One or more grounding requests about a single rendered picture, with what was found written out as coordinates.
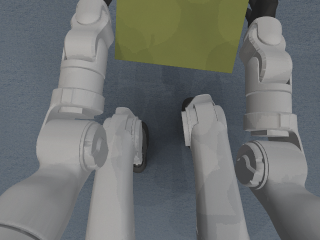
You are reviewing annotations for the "robot right upper arm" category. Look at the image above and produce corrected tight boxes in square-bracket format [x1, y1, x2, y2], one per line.
[234, 140, 320, 240]

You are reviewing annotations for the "robot right thigh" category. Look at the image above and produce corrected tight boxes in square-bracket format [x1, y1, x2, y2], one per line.
[181, 102, 250, 240]

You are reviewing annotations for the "carton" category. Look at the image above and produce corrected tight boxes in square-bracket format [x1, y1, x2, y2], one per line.
[114, 0, 249, 74]

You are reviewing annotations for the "robot right forearm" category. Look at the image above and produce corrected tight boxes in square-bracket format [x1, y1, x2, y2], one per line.
[239, 16, 308, 177]

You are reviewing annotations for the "robot left upper arm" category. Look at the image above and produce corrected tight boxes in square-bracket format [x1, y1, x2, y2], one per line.
[0, 119, 109, 240]

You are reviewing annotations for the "robot left forearm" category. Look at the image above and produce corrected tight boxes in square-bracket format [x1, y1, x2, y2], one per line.
[36, 0, 114, 159]

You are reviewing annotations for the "right robot foot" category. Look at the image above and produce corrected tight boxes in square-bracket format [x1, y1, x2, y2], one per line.
[182, 97, 194, 148]

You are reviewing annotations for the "robot right hand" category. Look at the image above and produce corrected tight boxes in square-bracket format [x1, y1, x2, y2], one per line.
[245, 0, 279, 28]

